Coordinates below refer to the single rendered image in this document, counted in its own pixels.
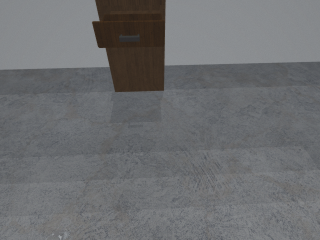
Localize left robot hand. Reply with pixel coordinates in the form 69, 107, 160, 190
46, 229, 71, 240

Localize handle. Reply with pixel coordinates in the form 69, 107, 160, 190
119, 34, 140, 42

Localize cabinet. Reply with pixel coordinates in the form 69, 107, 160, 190
95, 0, 166, 92

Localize drawer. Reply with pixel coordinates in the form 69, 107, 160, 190
92, 13, 165, 48

